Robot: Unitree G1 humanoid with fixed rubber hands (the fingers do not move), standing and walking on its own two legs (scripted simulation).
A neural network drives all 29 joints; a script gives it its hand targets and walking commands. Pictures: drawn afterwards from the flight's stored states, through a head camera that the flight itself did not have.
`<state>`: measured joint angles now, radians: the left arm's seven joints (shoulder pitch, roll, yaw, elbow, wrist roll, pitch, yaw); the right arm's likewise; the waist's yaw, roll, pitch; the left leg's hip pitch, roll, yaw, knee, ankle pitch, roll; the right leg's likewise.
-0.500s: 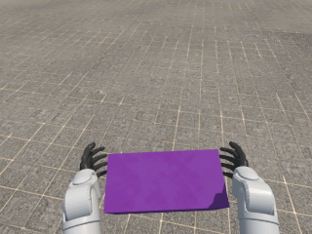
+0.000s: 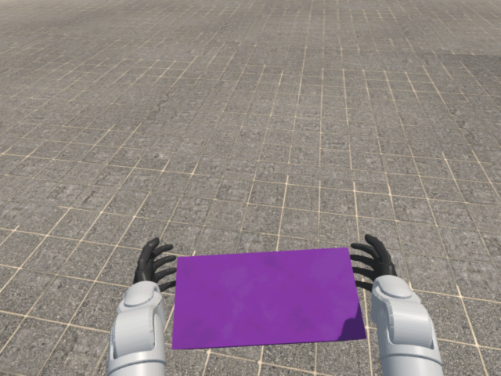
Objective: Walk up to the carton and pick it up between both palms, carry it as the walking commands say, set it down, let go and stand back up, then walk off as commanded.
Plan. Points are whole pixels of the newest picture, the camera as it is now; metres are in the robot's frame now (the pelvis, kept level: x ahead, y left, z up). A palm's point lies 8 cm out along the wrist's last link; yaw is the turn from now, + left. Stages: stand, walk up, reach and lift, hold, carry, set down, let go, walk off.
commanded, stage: carry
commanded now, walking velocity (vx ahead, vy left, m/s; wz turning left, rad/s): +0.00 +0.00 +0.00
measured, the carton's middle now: (265, 301) +0.28 +0.00 -0.05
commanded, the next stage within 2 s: hold in 1.60 s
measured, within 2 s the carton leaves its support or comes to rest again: neither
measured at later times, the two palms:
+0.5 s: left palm (164, 287) +0.26 +0.16 +0.03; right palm (396, 277) +0.26 -0.21 +0.04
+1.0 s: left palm (152, 293) +0.26 +0.18 +0.03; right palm (381, 279) +0.27 -0.19 +0.03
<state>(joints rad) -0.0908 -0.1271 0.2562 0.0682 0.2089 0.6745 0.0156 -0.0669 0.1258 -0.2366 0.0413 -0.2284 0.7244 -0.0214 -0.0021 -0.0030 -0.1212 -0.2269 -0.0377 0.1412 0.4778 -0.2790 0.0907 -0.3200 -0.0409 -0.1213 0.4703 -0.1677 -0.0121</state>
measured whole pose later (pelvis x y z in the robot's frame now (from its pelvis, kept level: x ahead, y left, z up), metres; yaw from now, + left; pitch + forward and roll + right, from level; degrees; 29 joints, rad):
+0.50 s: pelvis +0.00 -0.03 +0.00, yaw +1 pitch +1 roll +0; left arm -0.10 -0.13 0.27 0.10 0.22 0.65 0.01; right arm -0.08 0.12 -0.23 0.08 -0.23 0.68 -0.03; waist 0.00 0.00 -0.11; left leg -0.24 0.01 0.11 0.51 -0.29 0.05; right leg -0.31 0.00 -0.16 0.46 -0.17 -0.06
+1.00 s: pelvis +0.00 -0.01 +0.00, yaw +1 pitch +0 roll -1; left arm -0.13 -0.13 0.29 0.18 0.24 0.60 0.01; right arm -0.09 0.11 -0.25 0.15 -0.25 0.62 -0.02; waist 0.02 0.00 -0.08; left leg -0.21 -0.02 0.13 0.50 -0.29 0.07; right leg -0.29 -0.03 -0.14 0.46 -0.17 -0.03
